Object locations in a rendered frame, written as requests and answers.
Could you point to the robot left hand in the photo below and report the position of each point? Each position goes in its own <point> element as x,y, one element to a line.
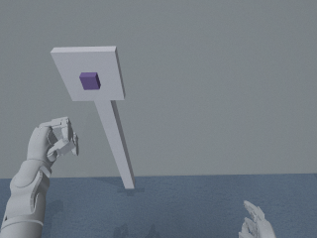
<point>45,146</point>

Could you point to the robot left forearm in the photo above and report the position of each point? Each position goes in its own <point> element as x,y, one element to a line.
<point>25,210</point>

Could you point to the button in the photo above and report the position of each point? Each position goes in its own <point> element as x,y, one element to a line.
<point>90,80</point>

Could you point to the panel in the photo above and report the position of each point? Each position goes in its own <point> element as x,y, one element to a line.
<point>71,62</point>

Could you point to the robot right hand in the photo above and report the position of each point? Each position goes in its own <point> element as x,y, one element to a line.
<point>260,229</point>

